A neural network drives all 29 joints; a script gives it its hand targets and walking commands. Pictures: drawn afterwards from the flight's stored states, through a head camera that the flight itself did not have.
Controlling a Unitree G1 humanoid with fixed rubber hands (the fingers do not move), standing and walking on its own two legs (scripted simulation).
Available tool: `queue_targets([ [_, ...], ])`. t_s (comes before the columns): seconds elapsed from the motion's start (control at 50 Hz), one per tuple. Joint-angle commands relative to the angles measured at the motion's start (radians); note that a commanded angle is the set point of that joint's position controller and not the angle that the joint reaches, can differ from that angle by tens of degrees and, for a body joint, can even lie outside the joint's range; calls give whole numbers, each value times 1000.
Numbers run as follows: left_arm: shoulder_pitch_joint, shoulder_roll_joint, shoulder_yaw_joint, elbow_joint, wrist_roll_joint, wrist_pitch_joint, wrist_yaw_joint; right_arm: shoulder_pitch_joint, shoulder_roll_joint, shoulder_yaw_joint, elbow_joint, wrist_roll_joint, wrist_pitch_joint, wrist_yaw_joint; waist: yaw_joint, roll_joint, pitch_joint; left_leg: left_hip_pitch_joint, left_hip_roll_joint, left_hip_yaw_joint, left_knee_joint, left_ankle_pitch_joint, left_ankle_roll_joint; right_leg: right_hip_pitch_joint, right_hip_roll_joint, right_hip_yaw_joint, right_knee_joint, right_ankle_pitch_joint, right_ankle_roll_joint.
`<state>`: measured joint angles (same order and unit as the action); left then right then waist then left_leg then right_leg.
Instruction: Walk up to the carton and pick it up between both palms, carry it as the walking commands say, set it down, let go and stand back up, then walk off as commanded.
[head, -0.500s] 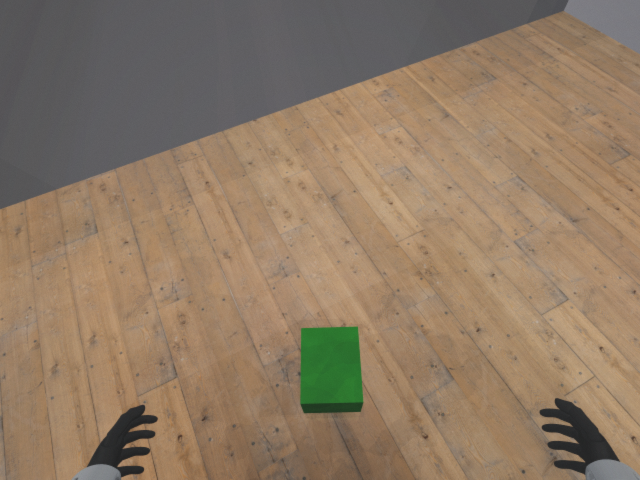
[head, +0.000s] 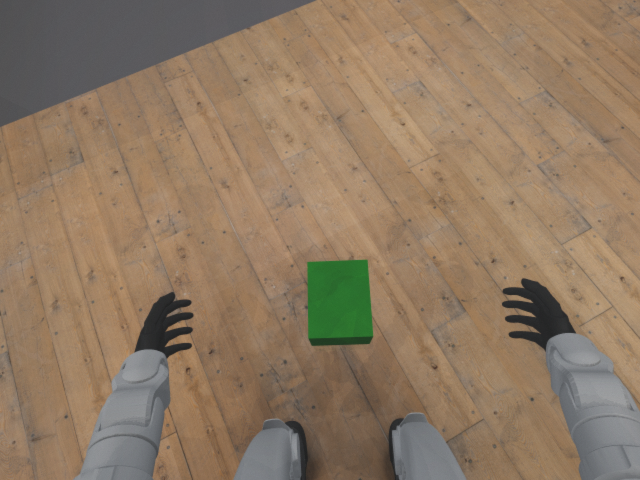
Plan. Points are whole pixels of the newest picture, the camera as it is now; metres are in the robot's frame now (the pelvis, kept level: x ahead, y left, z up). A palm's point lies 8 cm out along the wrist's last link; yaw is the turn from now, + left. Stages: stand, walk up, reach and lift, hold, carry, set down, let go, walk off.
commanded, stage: reach and lift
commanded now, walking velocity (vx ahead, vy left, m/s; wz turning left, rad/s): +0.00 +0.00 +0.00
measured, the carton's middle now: (339, 303) +0.48 -0.01 -0.66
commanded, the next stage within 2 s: none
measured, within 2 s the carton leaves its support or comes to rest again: neither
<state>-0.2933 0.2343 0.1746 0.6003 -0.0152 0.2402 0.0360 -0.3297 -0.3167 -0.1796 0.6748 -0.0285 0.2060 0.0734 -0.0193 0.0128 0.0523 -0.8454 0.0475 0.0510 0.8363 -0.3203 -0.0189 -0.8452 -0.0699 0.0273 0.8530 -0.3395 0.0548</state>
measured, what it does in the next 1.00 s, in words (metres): lowers itself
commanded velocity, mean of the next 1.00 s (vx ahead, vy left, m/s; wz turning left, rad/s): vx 0.00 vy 0.00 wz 0.00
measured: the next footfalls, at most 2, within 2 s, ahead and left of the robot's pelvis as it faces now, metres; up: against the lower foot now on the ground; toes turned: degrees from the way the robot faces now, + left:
none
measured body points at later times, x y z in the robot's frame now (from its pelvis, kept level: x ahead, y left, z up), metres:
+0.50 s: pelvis -0.03 -0.02 -0.04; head +0.24 -0.02 +0.32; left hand +0.43 +0.19 -0.15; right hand +0.43 -0.22 -0.16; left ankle +0.04 +0.13 -0.69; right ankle +0.03 -0.15 -0.69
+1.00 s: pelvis -0.03 -0.01 -0.07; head +0.30 -0.01 +0.24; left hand +0.49 +0.15 -0.20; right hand +0.49 -0.19 -0.21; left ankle +0.04 +0.13 -0.69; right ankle +0.03 -0.15 -0.69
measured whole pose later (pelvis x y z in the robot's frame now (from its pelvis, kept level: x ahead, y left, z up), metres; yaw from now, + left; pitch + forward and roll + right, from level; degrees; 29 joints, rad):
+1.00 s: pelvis -0.03 -0.01 -0.07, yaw +1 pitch +49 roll -1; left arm -1.12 0.09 0.41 0.77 0.16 0.10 0.09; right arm -1.14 -0.16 -0.44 0.86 -0.18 0.07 -0.01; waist -0.01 0.02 -0.03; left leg -1.59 0.06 -0.01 1.01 -0.26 -0.04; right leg -1.57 -0.05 0.00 1.02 -0.29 0.03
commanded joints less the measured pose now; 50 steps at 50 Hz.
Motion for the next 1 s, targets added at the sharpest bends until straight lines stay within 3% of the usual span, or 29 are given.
queue_targets([
  [0.0, -255, 121, 18, -101, -19, -10, 2, -235, -162, -46, -92, 4, -4, -18, -12, 10, -519, 334, -94, -30, -43, 199, -36, 37, 126, -95, -76, 152, -35],
  [0.04, -310, 101, 11, -104, -21, -12, 15, -284, -157, -71, -76, 4, -9, -22, -21, 26, -591, 359, -91, -33, -21, 266, -47, -17, 133, -104, -56, 196, -32],
  [0.06, -330, 111, 24, -83, -8, -14, 18, -313, -140, -61, -77, 14, -11, -25, 4, 2, -606, 316, -95, -27, -17, 233, -36, -14, 130, -101, -56, 183, -26],
  [0.08, -300, 112, 15, -30, -8, -6, 18, -282, -139, -76, -43, -11, -1, -34, -16, -6, -630, 326, -100, -15, -9, 236, -38, 11, 139, -113, -48, 203, -25],
  [0.12, -359, 102, 23, -2, -3, -20, 13, -357, -90, -45, -46, -8, -11, -40, 3, -55, -604, 161, -112, -1, -2, 241, -19, 23, 130, -83, -42, 226, -17],
  [0.14, -407, 112, 38, -11, 1, -32, 8, -396, -81, -50, -50, 4, -18, -42, 15, -21, -647, 127, -118, 1, 12, 244, -23, 31, 128, -84, -24, 238, -18],
  [0.18, -439, 126, 36, 31, -4, -36, 8, -421, -70, -65, -15, 3, -21, -48, -7, -49, -673, 111, -118, 11, 18, 234, -19, 14, 133, -90, -21, 241, -11],
  [0.2, -456, 124, 56, 37, 9, -44, 3, -441, -58, -58, -23, 6, -26, -59, 15, -48, -685, 62, -124, 12, 29, 241, -17, 55, 129, -81, -18, 255, -11],
  [0.24, -548, 127, 64, 38, 17, -62, -2, -509, -41, -75, -13, -9, -36, -69, -5, -58, -699, 16, -126, 9, 32, 230, -15, 24, 132, -75, -10, 253, -4],
  [0.26, -602, 115, 58, 36, 10, -68, -3, -532, -34, -75, 3, 10, -40, -79, -14, -15, -728, 0, -126, 4, 46, 243, -21, 26, 127, -69, -6, 277, -8],
  [0.32, -666, 121, 73, 51, 30, -88, 2, -610, -11, -68, -28, 21, -56, -98, 3, -17, -804, -5, -127, 6, 58, 267, -16, -7, 134, -73, 10, 290, -2],
  [0.36, -690, 106, 86, 115, 34, -84, 2, -627, -14, -96, -2, -12, -55, -113, -18, -49, -823, -54, -137, 15, 72, 258, -17, 3, 142, -85, 19, 290, 4],
  [0.42, -771, 66, 84, 111, 27, -95, 14, -731, 5, -83, 5, 18, -70, -120, 11, -11, -870, -48, -135, 7, 90, 256, -23, -38, 149, -83, 41, 262, -2],
  [0.46, -827, 50, 84, 126, 43, -107, 20, -772, -14, -123, 15, -10, -83, -120, -19, -7, -887, -61, -135, 4, 102, 282, -27, -105, 155, -101, 61, 284, 0],
  [0.48, -846, 65, 99, 121, 58, -109, 25, -789, -1, -123, 44, -16, -76, -126, 17, -2, -891, -52, -135, 9, 102, 284, -29, -97, 155, -88, 57, 275, 1],
  [0.52, -856, 39, 131, 148, 80, -116, 35, -831, 17, -140, 60, -23, -92, -125, 28, 6, -863, -73, -138, 7, 118, 296, -30, -165, 162, -92, 70, 258, 2],
  [0.56, -943, 29, 131, 104, 80, -127, 45, -907, 21, -121, 39, -6, -103, -127, 37, -19, -969, -38, -137, 0, 119, 363, -27, -136, 165, -83, 71, 329, 0],
  [0.58, -931, -5, 119, 132, 78, -129, 51, -892, 4, -150, 78, -29, -112, -128, -6, -25, -982, -43, -131, -11, 128, 396, -35, -149, 168, -99, 82, 367, -2],
  [0.66, -1043, -37, 127, 137, 82, -135, 60, -1021, 11, -205, 132, -64, -126, -126, -26, -3, -1018, 16, -134, -27, 129, 404, -29, -222, 181, -101, 84, 347, -13],
  [0.7, -1045, -22, 151, 123, 133, -143, 75, -1010, 12, -224, 130, -73, -135, -122, -10, 41, -1064, 102, -132, -36, 150, 509, -38, -277, 188, -106, 87, 410, -14],
  [0.72, -1016, -42, 176, 133, 143, -146, 81, -1001, 44, -219, 147, -71, -141, -115, 26, 37, -1048, 106, -134, -33, 154, 539, -35, -274, 187, -96, 87, 426, -19],
  [0.74, -1011, -51, 181, 95, 152, -159, 77, -979, 48, -229, 138, -90, -147, -109, -5, 3, -1072, 95, -131, -36, 164, 615, -35, -265, 191, -103, 89, 506, -20],
  [0.76, -989, -38, 187, 66, 162, -166, 79, -969, 51, -235, 106, -87, -152, -109, 18, 36, -1184, 154, -136, -33, 163, 655, -37, -204, 191, -95, 99, 553, -21],
  [0.78, -1010, -57, 200, 62, 164, -165, 74, -985, 66, -223, 104, -104, -157, -107, 15, -1, -1124, 99, -137, -27, 170, 637, -30, -222, 186, -94, 91, 537, -19],
  [0.8, -1033, -60, 196, 33, 158, -164, 73, -995, 15, -266, 83, -127, -157, -103, -24, 26, -1170, 122, -138, -29, 170, 640, -36, -211, 190, -106, 104, 551, -20],
  [0.82, -1027, -64, 210, 22, 169, -167, 66, -1009, 37, -246, 71, -133, -153, -103, 8, -7, -1174, 65, -145, -18, 171, 637, -33, -154, 184, -99, 113, 582, -17],
  [0.84, -1027, -96, 202, 25, 164, -163, 64, -1007, 67, -261, 40, -147, -161, -101, -26, 0, -1120, 36, -137, -17, 167, 629, -34, -204, 185, -109, 105, 577, -18],
  [0.9, -1025, -82, 228, 56, 179, -157, 52, -1016, 76, -245, 56, -141, -154, -89, -2, 5, -1090, -9, -138, -7, 195, 590, -31, -252, 181, -102, 128, 529, -11],
  [0.98, -1046, -92, 253, 121, 203, -148, 41, -1069, 92, -263, 90, -167, -147, -82, 11, 0, -949, -203, -156, 1, 235, 371, -38, -355, 180, -100, 197, 347, -8],
])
